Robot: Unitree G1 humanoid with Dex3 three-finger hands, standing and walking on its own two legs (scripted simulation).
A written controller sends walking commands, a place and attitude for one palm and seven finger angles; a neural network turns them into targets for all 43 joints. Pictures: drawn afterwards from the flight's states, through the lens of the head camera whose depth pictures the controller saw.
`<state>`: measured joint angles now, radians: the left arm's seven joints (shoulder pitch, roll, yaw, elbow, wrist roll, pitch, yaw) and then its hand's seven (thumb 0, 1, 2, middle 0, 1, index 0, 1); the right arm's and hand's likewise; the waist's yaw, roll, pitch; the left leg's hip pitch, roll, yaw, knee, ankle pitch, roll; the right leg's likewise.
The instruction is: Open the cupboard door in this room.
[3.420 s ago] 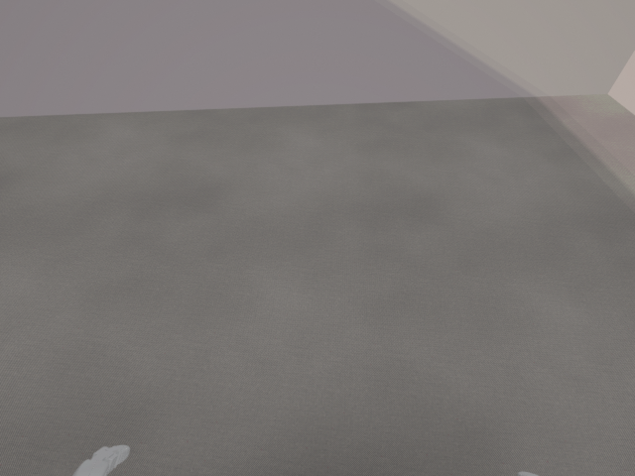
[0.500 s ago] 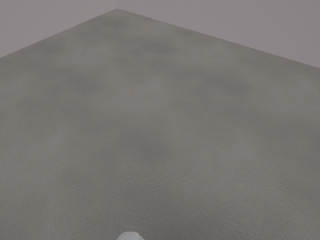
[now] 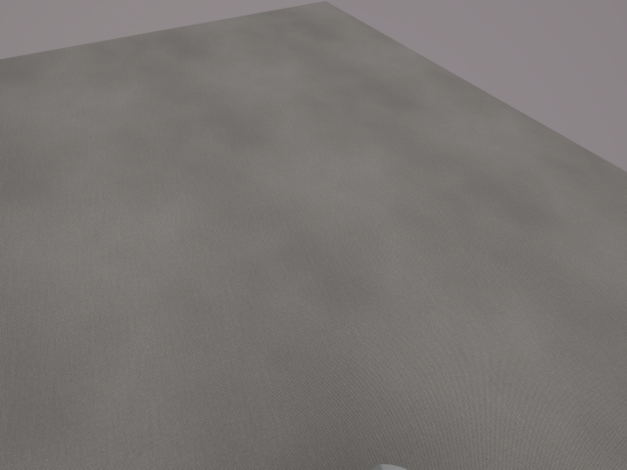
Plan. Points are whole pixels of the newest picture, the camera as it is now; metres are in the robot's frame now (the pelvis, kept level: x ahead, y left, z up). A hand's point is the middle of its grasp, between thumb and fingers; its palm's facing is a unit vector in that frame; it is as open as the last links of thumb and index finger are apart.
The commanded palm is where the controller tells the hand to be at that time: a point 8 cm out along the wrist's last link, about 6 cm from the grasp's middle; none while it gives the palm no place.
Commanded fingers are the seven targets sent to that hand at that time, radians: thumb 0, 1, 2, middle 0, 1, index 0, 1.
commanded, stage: turn or walk to find it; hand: left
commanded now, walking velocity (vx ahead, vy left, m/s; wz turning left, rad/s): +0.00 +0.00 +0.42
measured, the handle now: out of the picture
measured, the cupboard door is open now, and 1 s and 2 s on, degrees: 0 0 0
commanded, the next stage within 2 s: none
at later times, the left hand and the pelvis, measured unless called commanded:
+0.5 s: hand out of the picture +0.00 +0.15 -0.15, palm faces +0.23 -0.94 -0.26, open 7.4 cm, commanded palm none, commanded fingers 0.00 0.90 0.90 -0.20 -0.30 -0.20 -0.30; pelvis -0.05 -0.06 +0.00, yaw +13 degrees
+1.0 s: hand out of the picture -0.17 +0.21 -0.18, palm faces +0.48 -0.84 -0.24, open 7.4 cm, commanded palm none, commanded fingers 0.00 0.90 0.90 -0.20 -0.30 -0.20 -0.30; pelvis -0.11 -0.01 +0.00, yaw +25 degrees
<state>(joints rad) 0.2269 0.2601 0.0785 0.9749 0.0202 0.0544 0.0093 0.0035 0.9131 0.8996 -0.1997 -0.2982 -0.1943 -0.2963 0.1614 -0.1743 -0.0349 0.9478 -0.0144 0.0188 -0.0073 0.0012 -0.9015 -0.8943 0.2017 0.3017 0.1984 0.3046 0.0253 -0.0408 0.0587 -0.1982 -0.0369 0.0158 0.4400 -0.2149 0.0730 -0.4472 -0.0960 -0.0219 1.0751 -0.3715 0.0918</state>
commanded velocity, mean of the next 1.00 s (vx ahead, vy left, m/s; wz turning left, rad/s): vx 0.00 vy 0.00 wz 0.42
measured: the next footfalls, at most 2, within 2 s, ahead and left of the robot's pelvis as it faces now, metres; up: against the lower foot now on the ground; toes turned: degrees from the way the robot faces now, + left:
right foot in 0.30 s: +0.02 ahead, -0.14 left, +0.00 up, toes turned +5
left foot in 0.76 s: -0.10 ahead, +0.09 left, +0.00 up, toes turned +25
